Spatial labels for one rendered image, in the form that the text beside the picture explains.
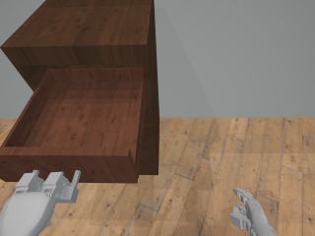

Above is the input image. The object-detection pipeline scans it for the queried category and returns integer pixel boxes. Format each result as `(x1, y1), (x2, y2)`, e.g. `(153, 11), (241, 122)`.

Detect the robot right forearm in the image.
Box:
(250, 222), (279, 236)

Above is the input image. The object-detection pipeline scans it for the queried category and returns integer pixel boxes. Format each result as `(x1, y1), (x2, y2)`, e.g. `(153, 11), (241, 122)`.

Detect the right robot hand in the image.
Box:
(230, 187), (269, 233)

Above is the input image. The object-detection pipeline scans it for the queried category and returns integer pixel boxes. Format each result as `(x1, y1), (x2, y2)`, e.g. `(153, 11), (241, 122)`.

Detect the handle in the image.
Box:
(32, 170), (82, 204)

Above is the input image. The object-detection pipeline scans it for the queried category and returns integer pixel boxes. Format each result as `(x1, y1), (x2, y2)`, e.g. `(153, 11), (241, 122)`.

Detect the drawer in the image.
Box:
(0, 68), (146, 184)

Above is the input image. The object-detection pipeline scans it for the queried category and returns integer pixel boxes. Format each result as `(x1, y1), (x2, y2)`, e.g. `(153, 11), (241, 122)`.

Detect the left robot hand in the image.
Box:
(0, 171), (71, 236)

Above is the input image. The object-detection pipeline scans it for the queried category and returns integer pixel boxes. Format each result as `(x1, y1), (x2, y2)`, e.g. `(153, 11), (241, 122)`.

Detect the cabinet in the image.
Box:
(0, 0), (159, 175)

